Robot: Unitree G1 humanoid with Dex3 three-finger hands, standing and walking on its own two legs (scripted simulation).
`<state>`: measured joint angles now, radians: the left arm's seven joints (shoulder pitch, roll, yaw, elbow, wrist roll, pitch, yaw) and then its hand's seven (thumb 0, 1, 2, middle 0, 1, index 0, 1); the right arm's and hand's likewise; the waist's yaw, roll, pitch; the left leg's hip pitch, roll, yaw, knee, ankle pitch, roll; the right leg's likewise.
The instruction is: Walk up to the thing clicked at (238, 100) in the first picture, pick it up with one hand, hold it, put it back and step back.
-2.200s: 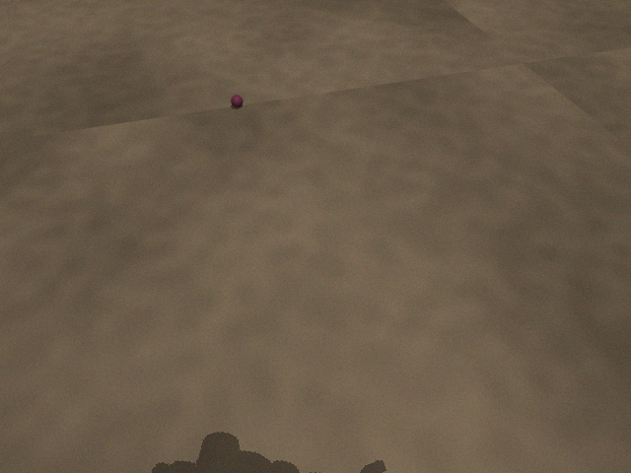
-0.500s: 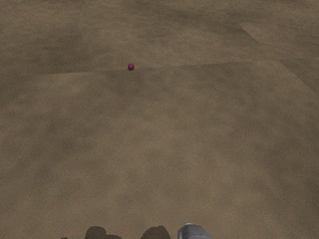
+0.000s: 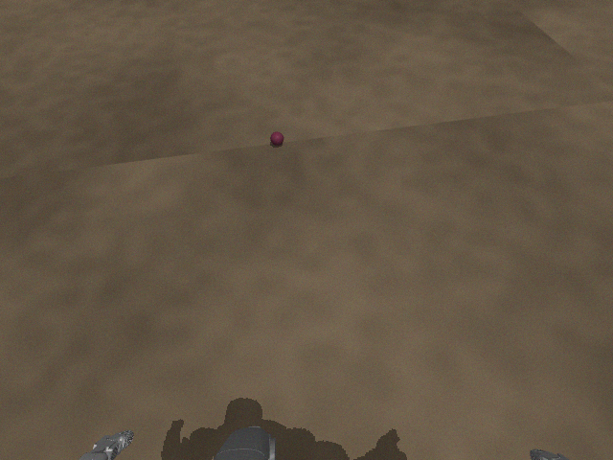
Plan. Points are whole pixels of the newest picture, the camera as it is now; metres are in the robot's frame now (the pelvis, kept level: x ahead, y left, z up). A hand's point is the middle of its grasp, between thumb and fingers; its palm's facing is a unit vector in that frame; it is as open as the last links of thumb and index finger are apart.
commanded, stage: walk up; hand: left
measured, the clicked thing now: (277, 138) +1.60 +0.20 -0.74
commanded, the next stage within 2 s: none
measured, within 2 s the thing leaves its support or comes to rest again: neither
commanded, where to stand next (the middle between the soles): +1.17 -0.01 m, yaw +0 degrees
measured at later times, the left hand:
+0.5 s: hand (158, 317) +0.36 +0.29 -0.14, palm faces -0.11 -0.94 -0.34, open 7.4 cm
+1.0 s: hand (194, 235) +0.53 +0.25 -0.14, palm faces +0.00 -0.93 -0.38, open 7.4 cm
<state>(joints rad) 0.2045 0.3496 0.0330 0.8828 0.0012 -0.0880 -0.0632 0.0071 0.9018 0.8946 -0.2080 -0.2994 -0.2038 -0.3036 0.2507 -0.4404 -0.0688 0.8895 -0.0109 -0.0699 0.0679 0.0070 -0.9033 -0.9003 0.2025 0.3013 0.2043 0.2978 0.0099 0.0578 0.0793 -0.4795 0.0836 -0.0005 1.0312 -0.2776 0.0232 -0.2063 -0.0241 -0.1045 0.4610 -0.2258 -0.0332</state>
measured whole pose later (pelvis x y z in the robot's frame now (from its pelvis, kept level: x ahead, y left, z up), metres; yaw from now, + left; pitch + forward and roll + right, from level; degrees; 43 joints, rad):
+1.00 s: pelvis +0.51 -0.03 +0.00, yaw +1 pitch -2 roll -1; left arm 0.33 0.41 0.05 0.88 0.01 -0.08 -0.06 0.01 0.90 0.89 -0.21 -0.30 -0.20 -0.30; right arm 0.24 -0.43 -0.07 0.90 -0.03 -0.05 0.09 0.01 -0.90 -0.90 0.20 0.30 0.20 0.30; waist 0.04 0.04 0.07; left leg -0.49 0.10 0.02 0.65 -0.16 0.00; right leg -0.10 -0.02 -0.13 0.46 -0.32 -0.02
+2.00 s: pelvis +0.89 -0.01 -0.02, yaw +1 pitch -3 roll +0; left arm 0.36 0.43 0.03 0.89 0.01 -0.05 -0.03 0.01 0.90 0.89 -0.21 -0.30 -0.20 -0.30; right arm 0.24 -0.42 -0.08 0.87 -0.03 -0.08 0.07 0.00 -0.90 -0.90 0.20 0.30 0.21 0.30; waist 0.03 -0.03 0.09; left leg -0.38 0.04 0.07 0.64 -0.20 0.03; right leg -0.23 -0.07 -0.04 0.85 -0.46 -0.02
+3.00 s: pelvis +1.06 -0.02 -0.01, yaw +0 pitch -3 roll -1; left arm 0.14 0.37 -0.01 1.09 -0.01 -0.01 -0.01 0.01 0.90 0.89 -0.21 -0.30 -0.20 -0.30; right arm 0.09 -0.36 0.00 1.06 0.00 -0.01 0.03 0.00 -0.90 -0.90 0.20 0.30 0.21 0.30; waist 0.02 0.00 0.08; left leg -0.29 0.04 0.01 0.56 -0.23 -0.01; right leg -0.24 -0.04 -0.03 0.53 -0.24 0.03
